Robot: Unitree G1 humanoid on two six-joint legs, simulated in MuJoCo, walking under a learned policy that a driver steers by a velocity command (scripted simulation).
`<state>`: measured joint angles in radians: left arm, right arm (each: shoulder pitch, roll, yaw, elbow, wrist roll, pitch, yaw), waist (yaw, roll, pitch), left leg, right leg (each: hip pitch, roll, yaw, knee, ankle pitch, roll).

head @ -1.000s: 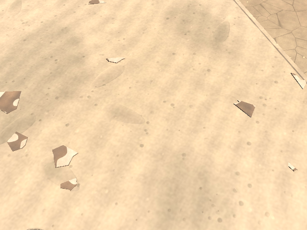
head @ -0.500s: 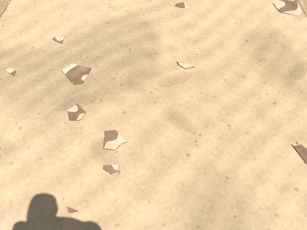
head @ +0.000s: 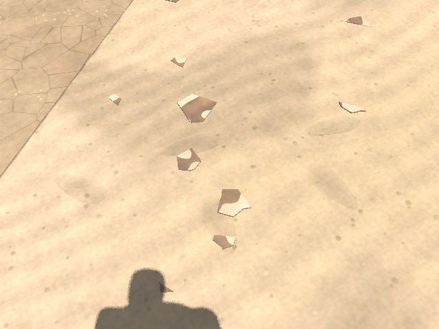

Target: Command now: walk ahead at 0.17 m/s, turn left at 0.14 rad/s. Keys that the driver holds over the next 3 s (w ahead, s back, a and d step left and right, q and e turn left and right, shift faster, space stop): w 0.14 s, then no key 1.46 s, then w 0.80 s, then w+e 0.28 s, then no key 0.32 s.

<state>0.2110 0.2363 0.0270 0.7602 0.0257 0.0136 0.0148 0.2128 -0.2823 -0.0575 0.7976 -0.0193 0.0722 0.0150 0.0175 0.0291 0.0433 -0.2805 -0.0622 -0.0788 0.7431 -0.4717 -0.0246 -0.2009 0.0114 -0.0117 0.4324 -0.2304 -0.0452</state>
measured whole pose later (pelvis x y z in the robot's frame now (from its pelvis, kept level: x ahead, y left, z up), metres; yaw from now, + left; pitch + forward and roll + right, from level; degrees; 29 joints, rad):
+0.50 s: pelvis +0.10 -0.01 -0.02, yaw +1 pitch -1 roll +1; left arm 0.15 0.22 0.03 0.83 0.02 -0.03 0.01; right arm 0.34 -0.23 -0.01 0.99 0.00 -0.02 -0.02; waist -0.04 0.02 0.08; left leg -0.10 -0.05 -0.05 0.72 -0.52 0.03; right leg -0.36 0.02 -0.07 0.56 -0.18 -0.08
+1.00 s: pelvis +0.15 +0.00 +0.00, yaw +0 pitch -2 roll +0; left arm 0.26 0.19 0.00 1.05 0.01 -0.01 0.02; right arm 0.25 -0.17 0.01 1.12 -0.01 -0.01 -0.04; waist 0.01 -0.01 0.03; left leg -0.11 -0.02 -0.01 0.38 -0.24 0.02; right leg -0.18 0.03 -0.05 0.38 -0.17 -0.05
